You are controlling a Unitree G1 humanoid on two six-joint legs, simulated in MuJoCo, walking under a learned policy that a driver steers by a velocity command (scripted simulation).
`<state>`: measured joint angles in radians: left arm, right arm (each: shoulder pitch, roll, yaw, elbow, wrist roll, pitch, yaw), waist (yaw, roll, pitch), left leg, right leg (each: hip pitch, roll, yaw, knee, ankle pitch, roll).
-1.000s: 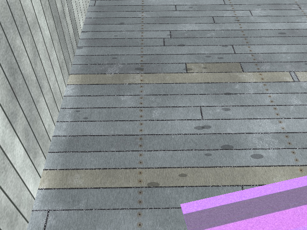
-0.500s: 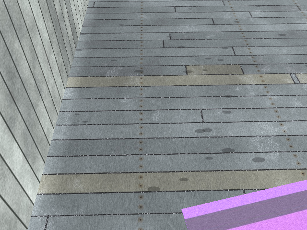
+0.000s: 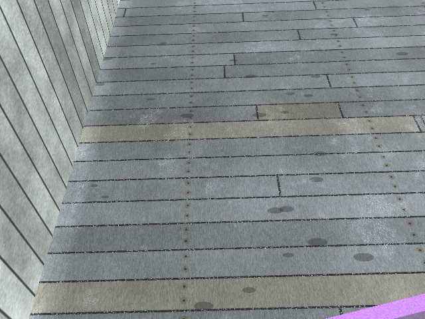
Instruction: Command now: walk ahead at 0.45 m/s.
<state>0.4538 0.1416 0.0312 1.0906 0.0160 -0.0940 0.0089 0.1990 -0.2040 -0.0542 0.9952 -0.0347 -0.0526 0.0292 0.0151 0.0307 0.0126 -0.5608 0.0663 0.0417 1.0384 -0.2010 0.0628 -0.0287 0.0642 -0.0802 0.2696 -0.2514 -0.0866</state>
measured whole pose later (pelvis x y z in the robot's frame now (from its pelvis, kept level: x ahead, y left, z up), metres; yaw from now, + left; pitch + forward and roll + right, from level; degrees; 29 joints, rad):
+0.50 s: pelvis +0.29 +0.03 +0.00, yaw -1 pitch -1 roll +1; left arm 0.20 0.20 0.05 0.96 0.04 -0.05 -0.02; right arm 0.38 -0.19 -0.05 1.07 -0.01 -0.10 0.00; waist -0.01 -0.02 0.05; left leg -0.11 -0.10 0.12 0.29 -0.18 0.12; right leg -0.57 -0.10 0.00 1.06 -0.21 -0.06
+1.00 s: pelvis +0.58 -0.03 +0.00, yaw +0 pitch +0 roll +0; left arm 0.29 0.20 0.06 1.02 0.02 -0.09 0.00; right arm 0.26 -0.21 -0.06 0.98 -0.03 -0.06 0.01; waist -0.01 0.03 0.05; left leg -0.48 0.05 -0.01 1.13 -0.27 0.08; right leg -0.18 0.07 -0.12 0.35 -0.17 -0.10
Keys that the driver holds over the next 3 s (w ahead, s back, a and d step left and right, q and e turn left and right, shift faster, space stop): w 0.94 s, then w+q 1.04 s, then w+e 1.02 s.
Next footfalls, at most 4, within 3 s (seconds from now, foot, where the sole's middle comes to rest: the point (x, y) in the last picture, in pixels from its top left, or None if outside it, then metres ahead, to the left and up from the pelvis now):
0.26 left None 0.32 0.08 -0.78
0.80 right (260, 280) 0.64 -0.09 -0.78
1.36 left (209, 210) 0.92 0.09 -0.78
1.88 right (219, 139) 1.28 0.05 -0.78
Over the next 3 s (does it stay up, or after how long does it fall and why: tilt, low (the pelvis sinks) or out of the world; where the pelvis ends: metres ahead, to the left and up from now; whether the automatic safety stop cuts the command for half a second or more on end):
stays up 1.54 0.16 -0.01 its command is cut before an obstacle after 2.3 s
